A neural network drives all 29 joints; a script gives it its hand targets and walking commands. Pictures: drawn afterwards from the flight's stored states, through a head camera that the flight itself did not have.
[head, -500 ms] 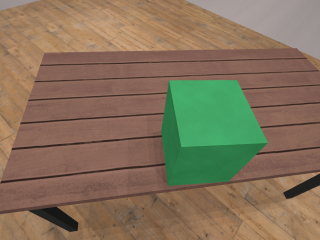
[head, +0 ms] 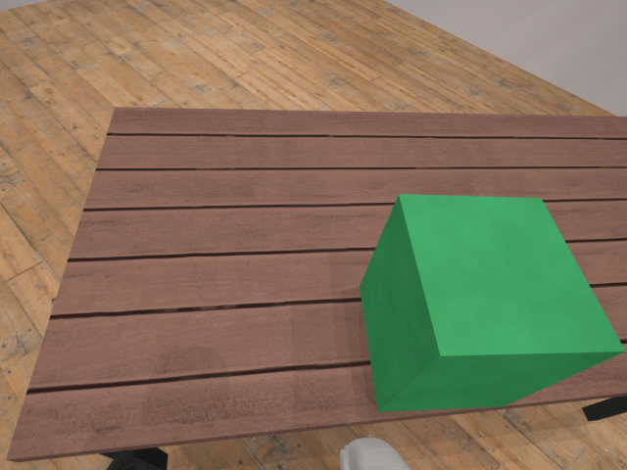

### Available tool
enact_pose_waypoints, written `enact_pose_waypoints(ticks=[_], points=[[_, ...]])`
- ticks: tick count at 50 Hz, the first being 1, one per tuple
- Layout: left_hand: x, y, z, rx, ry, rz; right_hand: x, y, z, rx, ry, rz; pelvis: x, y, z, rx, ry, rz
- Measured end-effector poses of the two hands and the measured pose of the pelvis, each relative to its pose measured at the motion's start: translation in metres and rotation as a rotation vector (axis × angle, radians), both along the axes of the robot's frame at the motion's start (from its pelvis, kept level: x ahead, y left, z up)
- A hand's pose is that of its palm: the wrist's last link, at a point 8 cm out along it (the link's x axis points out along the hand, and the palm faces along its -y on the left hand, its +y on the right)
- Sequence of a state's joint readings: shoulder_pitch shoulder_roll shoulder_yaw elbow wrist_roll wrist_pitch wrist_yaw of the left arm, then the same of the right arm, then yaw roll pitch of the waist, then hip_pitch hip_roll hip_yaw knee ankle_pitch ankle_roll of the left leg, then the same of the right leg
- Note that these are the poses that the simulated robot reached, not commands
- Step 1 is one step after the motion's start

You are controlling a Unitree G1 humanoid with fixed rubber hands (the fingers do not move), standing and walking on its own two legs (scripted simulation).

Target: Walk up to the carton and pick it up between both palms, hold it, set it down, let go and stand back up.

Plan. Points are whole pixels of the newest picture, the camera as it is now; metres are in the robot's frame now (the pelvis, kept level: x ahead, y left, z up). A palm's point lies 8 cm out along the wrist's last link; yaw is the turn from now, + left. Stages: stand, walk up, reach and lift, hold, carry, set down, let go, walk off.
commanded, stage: walk up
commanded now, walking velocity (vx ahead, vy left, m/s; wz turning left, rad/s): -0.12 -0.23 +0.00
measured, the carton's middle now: (455, 310) +0.33 -0.22 -0.02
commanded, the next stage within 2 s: none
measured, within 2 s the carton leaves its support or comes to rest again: neither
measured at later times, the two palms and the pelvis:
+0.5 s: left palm out of the picture +0.04 +0.09 -0.11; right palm out of the picture +0.05 -0.43 -0.15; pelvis -0.04 -0.17 +0.00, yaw +1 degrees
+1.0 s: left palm out of the picture -0.15 +0.08 -0.14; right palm out of the picture -0.29 -0.39 -0.12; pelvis -0.15 -0.16 +0.01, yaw +1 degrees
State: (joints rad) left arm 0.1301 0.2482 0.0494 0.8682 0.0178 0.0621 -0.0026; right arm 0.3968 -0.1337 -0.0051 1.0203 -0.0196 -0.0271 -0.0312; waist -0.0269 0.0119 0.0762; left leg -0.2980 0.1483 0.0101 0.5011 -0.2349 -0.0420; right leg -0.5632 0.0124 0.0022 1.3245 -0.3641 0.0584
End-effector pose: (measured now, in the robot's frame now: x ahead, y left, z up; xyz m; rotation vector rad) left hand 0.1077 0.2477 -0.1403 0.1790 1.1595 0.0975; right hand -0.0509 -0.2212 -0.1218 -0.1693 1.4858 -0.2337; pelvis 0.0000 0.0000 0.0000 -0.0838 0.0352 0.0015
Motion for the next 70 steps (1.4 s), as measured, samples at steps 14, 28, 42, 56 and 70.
enact_pose_waypoints(ticks=[14,28,42,56,70], points=[[-0.021,-0.091,-0.004,0.064,0.072,0.001,0.053,-0.164,-0.039,-0.077,-0.105,0.025,-0.001,-0.102,-0.026,0.080,-0.040,-0.014],[-0.075,-0.170,0.033,0.121,-0.021,0.042,0.082,-0.226,-0.031,0.001,-0.223,0.085,-0.049,-0.172,-0.005,0.138,-0.033,0.014],[-0.156,-0.181,-0.007,0.024,0.029,0.042,-0.124,-0.208,-0.017,-0.011,0.024,-0.044,-0.121,-0.177,-0.010,0.095,-0.053,0.008],[-0.343,-0.171,-0.005,-0.005,0.420,0.159,-0.190,-0.151,-0.008,0.047,0.067,-0.017,-0.164,-0.161,0.003,0.064,-0.003,0.005],[-0.206,-0.202,0.011,0.065,-0.002,0.075,-0.180,-0.185,-0.048,0.121,0.064,-0.002,-0.156,-0.184,-0.011,0.092,-0.053,0.012]])
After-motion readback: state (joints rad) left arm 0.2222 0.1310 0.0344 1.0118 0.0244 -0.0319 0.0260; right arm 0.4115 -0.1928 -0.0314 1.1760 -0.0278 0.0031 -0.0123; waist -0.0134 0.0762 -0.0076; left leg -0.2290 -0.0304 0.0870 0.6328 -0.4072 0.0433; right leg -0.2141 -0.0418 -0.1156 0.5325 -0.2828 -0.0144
